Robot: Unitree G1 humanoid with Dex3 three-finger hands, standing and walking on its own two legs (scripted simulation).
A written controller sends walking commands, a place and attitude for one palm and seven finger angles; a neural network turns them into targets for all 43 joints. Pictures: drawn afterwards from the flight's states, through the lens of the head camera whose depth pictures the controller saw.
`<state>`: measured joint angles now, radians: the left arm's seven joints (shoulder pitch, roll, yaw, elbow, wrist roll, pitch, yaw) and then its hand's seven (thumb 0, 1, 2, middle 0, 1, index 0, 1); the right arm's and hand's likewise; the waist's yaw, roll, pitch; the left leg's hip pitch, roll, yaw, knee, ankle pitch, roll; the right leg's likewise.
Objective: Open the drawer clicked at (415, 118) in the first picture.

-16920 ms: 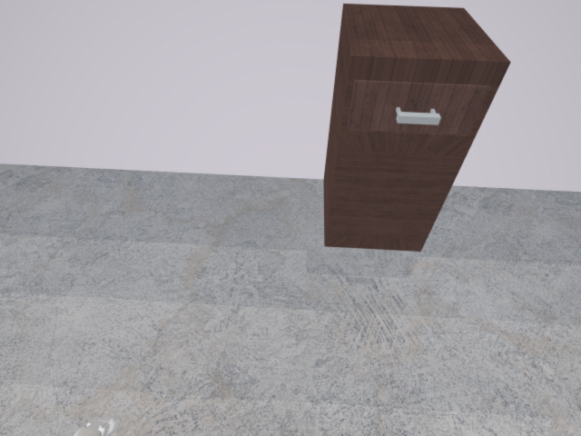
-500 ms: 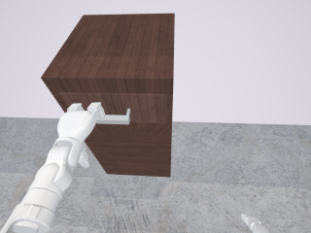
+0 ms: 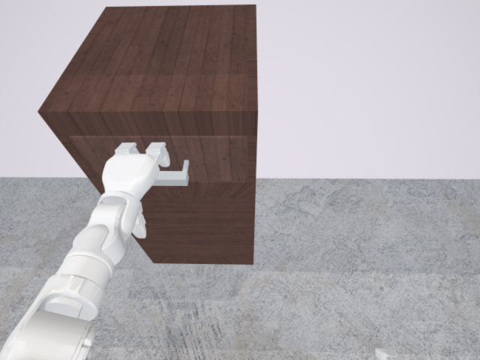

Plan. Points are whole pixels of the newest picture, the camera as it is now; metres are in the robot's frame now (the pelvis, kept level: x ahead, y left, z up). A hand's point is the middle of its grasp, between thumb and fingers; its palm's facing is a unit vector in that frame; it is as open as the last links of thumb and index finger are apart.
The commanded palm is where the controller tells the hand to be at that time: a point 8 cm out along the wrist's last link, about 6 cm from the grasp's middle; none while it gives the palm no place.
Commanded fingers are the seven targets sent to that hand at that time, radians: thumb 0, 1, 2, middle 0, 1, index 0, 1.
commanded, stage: move the hooked fingers above the handle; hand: left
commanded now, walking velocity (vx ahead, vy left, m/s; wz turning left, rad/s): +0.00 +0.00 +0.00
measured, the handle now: (162, 171) +0.51 +0.20 -0.06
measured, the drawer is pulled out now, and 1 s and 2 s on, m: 0.00 0.00 0.00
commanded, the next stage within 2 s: none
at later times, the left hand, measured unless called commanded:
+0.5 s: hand (161, 173) +0.46 +0.19 +0.00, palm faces -0.03 -0.02 -1.00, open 13.8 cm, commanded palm +0.45 +0.20 +0.06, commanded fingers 0.00 -0.50 0.30 -0.30 -1.20 -0.30 -1.20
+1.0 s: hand (145, 175) +0.45 +0.21 +0.00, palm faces -0.08 +0.00 -1.00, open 13.8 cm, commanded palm +0.44 +0.20 +0.06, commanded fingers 0.00 -0.50 0.30 -0.30 -1.20 -0.30 -1.20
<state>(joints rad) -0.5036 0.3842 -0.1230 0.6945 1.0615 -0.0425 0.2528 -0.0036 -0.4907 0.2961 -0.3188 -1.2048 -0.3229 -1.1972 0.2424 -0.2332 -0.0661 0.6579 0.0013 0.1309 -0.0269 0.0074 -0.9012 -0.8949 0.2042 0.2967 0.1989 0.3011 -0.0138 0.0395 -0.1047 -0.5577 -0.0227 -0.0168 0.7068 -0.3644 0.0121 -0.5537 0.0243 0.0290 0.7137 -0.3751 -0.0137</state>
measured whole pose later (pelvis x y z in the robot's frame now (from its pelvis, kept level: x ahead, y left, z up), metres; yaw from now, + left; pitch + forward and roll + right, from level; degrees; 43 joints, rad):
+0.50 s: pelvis -0.01 +0.00 -0.02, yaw -1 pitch +19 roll -1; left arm -0.79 0.40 -0.07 1.04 1.12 -0.06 0.38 0.00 -0.49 0.30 -0.35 -1.22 -0.34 -1.20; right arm 0.36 -0.25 -0.08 0.71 -0.02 0.10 -0.02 0.01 -0.90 -0.89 0.20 0.30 0.20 0.30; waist -0.11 0.04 -0.14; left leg -0.78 -0.01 -0.01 0.83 -0.39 0.02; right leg -0.77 0.04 0.03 0.81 -0.38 -0.01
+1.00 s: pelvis -0.02 +0.01 -0.02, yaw -1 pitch +19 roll -1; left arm -0.80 0.44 -0.10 1.08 1.09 -0.04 0.34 0.00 -0.49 0.30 -0.32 -1.21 -0.33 -1.20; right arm 0.35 -0.25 -0.07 0.69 -0.01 0.10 -0.02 0.00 -0.90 -0.89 0.21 0.30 0.20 0.30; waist -0.10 0.04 -0.14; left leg -0.77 -0.01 -0.01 0.82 -0.38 0.03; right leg -0.75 0.03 0.03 0.79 -0.36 0.00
